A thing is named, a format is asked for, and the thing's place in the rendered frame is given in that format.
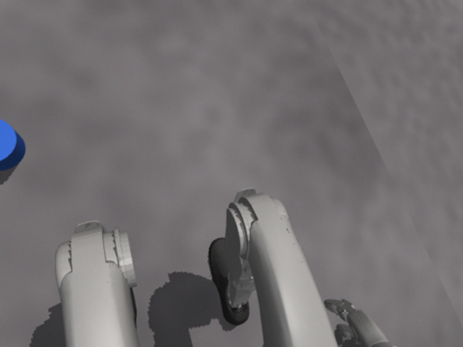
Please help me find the right robot hand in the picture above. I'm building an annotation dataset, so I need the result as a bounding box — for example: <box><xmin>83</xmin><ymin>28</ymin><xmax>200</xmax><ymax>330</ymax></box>
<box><xmin>324</xmin><ymin>299</ymin><xmax>388</xmax><ymax>347</ymax></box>

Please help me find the right robot foot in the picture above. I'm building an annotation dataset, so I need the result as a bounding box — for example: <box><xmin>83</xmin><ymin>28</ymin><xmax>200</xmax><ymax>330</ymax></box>
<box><xmin>208</xmin><ymin>238</ymin><xmax>250</xmax><ymax>325</ymax></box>

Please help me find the tin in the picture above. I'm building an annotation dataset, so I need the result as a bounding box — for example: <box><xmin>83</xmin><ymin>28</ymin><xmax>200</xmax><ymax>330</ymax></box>
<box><xmin>0</xmin><ymin>119</ymin><xmax>25</xmax><ymax>171</ymax></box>

